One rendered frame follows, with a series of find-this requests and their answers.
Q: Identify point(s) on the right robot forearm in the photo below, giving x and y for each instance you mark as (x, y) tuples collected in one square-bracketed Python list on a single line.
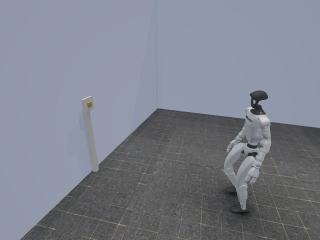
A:
[(241, 135)]

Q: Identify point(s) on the robot left upper arm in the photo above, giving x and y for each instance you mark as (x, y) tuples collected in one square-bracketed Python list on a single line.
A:
[(264, 124)]

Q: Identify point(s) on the panel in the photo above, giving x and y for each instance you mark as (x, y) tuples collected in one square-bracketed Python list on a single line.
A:
[(89, 131)]

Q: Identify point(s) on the left robot forearm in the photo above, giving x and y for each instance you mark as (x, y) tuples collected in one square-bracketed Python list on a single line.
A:
[(261, 154)]

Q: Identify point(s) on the robot left shin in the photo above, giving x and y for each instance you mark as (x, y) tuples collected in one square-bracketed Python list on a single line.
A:
[(242, 195)]

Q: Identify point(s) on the robot right hand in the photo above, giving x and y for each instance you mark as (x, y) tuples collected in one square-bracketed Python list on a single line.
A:
[(232, 143)]

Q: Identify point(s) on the robot left hand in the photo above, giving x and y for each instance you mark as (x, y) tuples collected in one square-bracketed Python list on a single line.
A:
[(253, 172)]

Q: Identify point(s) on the robot right upper arm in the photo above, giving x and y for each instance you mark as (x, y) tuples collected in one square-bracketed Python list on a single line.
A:
[(246, 110)]

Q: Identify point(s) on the robot shin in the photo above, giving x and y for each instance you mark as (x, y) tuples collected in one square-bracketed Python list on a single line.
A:
[(242, 195), (232, 178)]

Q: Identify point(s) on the robot right shin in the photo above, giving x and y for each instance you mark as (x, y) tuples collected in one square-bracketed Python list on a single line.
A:
[(232, 178)]

